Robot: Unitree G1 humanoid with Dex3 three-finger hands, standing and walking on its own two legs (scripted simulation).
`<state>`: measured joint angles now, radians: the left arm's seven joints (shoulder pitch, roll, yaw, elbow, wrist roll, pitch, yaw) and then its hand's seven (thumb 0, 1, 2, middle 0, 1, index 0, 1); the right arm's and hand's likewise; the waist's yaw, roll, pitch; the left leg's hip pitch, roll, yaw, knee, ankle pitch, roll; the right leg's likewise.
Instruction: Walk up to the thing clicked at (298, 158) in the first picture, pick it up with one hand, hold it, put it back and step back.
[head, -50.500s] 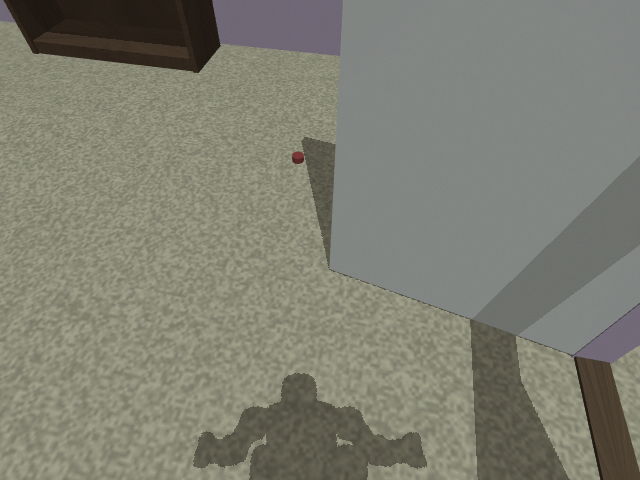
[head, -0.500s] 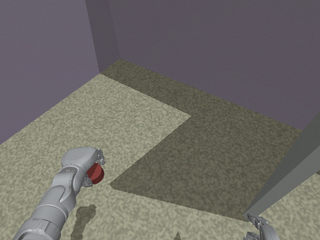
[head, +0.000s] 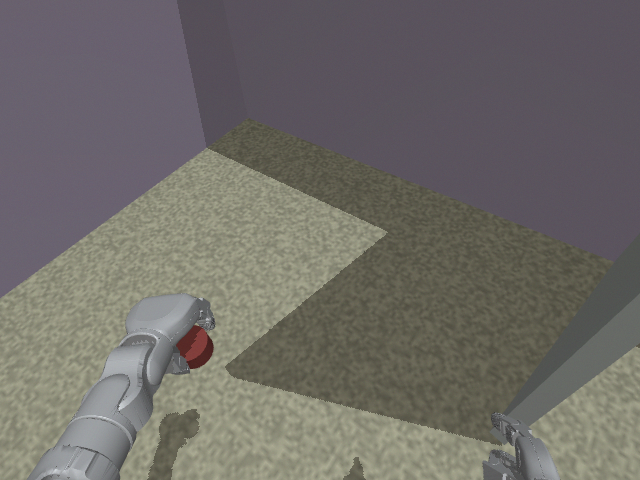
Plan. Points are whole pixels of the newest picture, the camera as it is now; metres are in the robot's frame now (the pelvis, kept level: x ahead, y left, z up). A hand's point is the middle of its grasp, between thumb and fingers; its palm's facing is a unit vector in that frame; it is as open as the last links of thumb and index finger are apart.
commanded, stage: hold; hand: left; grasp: from above
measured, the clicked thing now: (192, 346) +0.32 +0.21 -0.08
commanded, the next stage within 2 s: crouch in 0.66 s
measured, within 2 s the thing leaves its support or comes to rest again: neither
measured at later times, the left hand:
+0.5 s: hand (173, 341) +0.30 +0.22 -0.03, palm faces -0.44 -0.07 -0.90, open 8.0 cm
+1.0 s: hand (179, 347) +0.30 +0.22 -0.05, palm faces -0.44 -0.06 -0.90, open 7.9 cm
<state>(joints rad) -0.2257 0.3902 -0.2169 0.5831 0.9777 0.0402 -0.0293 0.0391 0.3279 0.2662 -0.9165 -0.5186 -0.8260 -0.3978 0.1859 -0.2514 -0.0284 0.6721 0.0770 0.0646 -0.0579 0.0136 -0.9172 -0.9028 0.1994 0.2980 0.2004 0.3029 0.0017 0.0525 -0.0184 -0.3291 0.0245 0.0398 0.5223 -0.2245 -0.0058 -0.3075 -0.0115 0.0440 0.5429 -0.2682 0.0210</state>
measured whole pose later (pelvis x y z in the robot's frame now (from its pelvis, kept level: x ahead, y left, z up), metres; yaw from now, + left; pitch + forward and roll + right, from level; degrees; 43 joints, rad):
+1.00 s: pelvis +0.01 +0.00 +0.00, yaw +1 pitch +3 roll +0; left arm -0.24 0.38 -0.21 0.67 1.02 -0.01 0.04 0.05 0.36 0.19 -0.95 -0.44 -0.86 -0.32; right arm 0.18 -0.24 -0.04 0.66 0.08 0.10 -0.05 0.01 -0.91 -0.90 0.20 0.30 0.20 0.30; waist 0.00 0.04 -0.02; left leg -0.33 0.02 0.03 0.51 -0.23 -0.01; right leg -0.30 -0.02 0.03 0.53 -0.28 0.02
